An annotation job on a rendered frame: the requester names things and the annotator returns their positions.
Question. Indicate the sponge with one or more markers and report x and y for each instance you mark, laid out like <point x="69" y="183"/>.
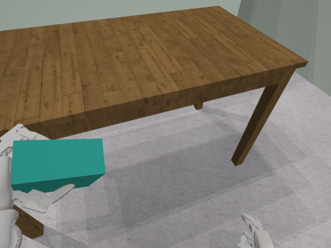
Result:
<point x="46" y="165"/>

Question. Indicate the robot right hand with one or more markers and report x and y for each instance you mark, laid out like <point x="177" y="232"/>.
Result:
<point x="261" y="238"/>

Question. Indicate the table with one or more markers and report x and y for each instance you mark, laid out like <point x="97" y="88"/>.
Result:
<point x="65" y="79"/>

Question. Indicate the robot left hand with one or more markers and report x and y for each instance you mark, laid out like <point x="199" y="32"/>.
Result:
<point x="34" y="200"/>

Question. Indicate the left robot forearm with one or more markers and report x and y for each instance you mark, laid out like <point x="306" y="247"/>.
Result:
<point x="10" y="233"/>

